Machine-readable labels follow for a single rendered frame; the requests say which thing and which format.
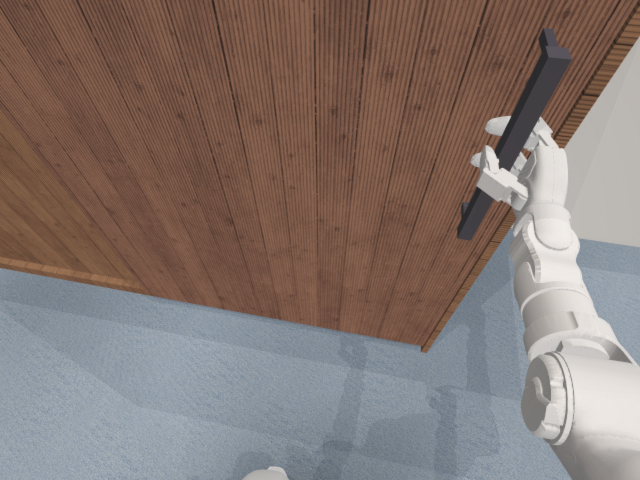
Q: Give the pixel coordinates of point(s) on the right robot hand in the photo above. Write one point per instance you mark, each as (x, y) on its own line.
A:
(543, 178)

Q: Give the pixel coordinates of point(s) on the robot right forearm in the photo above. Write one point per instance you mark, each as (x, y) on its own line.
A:
(554, 303)

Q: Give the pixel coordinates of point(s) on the wardrobe door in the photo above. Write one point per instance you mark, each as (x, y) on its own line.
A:
(301, 160)
(39, 222)

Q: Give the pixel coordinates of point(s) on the handle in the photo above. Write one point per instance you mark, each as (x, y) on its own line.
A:
(543, 81)

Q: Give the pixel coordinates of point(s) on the robot left shin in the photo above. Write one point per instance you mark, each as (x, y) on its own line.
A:
(277, 469)

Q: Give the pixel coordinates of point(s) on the right robot upper arm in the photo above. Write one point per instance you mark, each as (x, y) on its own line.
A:
(588, 410)

